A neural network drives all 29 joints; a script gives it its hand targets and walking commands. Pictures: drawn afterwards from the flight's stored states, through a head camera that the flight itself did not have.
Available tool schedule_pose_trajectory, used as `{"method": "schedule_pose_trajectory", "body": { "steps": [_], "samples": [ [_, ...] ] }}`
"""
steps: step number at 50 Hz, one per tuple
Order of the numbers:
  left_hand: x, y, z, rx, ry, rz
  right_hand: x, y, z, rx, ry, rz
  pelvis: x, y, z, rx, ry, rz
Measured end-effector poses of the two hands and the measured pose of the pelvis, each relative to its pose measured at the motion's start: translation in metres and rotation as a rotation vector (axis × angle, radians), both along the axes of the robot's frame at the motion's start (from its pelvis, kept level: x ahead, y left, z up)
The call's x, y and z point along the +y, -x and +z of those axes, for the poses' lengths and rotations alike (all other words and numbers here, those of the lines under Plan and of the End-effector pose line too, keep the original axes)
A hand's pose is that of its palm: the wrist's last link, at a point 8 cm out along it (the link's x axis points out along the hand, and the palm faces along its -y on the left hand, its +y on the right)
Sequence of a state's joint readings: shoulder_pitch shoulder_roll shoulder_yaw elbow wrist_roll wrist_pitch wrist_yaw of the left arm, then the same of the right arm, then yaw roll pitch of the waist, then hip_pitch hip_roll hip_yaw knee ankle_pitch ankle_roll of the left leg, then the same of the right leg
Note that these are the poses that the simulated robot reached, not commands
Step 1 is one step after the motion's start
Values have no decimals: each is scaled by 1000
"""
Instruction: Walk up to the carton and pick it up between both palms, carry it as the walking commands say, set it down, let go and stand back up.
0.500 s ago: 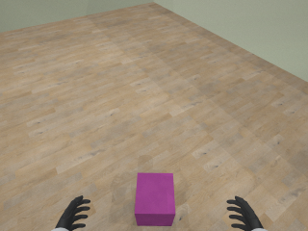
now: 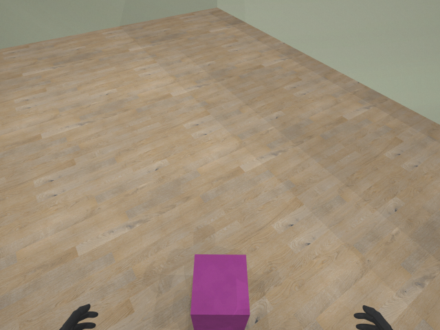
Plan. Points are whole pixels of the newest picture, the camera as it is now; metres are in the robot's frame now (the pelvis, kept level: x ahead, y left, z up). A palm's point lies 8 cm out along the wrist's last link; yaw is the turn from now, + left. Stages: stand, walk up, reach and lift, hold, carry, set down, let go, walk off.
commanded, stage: stand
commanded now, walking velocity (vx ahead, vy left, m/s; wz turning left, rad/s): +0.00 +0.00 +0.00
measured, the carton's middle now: (219, 293) +0.40 +0.00 -0.65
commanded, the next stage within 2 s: none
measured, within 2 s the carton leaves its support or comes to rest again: neither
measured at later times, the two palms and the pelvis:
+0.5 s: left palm out of the picture +0.09 +0.30 -0.10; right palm out of the picture +0.09 -0.30 -0.09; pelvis -0.01 +0.00 +0.01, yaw +0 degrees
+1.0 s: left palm out of the picture +0.07 +0.31 -0.10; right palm out of the picture +0.07 -0.31 -0.09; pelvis -0.02 +0.00 +0.01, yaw +0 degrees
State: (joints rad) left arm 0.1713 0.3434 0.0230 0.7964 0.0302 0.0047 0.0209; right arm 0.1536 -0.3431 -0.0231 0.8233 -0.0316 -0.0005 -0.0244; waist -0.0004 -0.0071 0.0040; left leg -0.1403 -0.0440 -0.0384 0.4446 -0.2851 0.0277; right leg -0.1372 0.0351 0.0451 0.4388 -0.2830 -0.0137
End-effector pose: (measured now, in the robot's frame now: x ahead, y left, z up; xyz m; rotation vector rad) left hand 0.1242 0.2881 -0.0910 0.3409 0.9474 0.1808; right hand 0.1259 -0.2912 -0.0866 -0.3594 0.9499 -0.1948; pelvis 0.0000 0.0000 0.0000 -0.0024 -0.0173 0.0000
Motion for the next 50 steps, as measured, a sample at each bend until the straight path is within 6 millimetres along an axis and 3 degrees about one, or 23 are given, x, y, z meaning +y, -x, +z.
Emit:
{"method": "schedule_pose_trajectory", "body": {
  "steps": [28,50],
  "samples": [
    [13,38,-5,102,-18,34,-13,40,-6,107,15,-30,-1,13,6,-19,-1,1],
    [20,56,-7,147,-22,50,-16,52,-7,144,21,-33,1,21,7,-25,0,5]
  ]
}}
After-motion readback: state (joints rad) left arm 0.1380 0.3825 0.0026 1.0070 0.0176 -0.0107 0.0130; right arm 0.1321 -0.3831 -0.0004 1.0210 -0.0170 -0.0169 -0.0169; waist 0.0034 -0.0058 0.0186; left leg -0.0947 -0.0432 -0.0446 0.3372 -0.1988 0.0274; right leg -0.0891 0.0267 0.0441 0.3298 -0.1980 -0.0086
